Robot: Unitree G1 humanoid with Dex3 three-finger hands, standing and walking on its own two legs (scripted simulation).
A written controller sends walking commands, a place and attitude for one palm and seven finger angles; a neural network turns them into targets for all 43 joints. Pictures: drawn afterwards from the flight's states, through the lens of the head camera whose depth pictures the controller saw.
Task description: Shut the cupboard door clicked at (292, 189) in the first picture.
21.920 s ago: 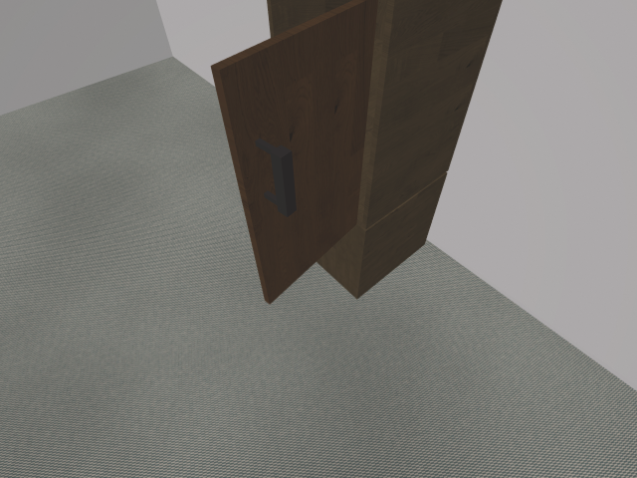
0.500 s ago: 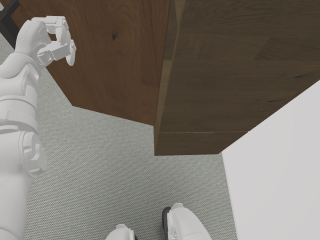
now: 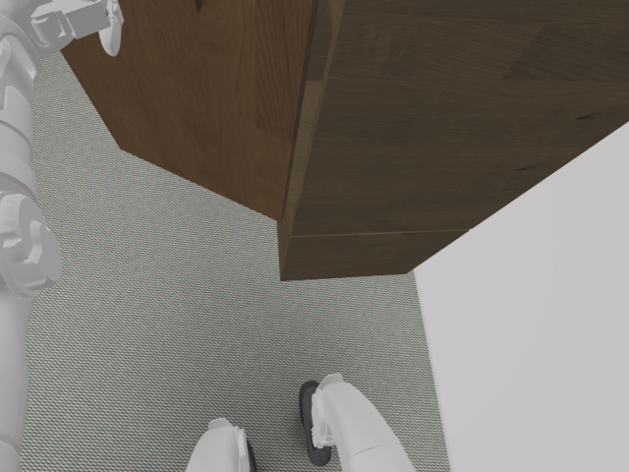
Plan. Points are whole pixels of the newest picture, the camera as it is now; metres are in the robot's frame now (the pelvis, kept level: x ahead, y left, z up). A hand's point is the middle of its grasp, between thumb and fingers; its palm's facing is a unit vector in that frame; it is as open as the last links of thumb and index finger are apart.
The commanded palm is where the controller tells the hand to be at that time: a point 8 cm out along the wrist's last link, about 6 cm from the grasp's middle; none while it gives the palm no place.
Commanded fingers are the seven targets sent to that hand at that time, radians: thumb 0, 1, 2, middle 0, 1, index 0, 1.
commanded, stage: pull the fist back off the door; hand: left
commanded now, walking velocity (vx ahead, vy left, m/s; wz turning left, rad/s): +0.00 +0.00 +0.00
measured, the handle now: out of the picture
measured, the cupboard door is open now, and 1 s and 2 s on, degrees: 61 58 58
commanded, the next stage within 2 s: draw the hand back to the body in 0.90 s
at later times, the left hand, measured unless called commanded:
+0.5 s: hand (119, 26) +0.56 +0.10 +0.13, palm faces +0.04 -1.00 -0.02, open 3.1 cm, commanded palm +0.51 +0.15 +0.13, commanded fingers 0.00 0.90 0.90 -1.30 -1.50 -1.30 -1.50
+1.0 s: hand (118, 92) +0.49 +0.10 +0.13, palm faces +0.04 -1.00 -0.01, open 3.1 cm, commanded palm +0.46 +0.16 +0.13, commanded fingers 0.00 0.90 0.90 -1.30 -1.50 -1.30 -1.50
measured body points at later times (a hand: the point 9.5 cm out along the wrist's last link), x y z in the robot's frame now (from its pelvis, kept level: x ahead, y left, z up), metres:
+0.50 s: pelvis +0.02 +0.00 +0.03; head +0.14 -0.01 +0.46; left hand +0.55 +0.16 +0.14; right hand -0.03 -0.24 -0.09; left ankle -0.04 +0.09 -0.67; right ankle +0.05 -0.11 -0.67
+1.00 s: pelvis +0.00 -0.01 +0.03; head +0.09 -0.01 +0.48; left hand +0.48 +0.16 +0.13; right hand +0.05 -0.26 -0.09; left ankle -0.04 +0.09 -0.67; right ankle +0.05 -0.11 -0.67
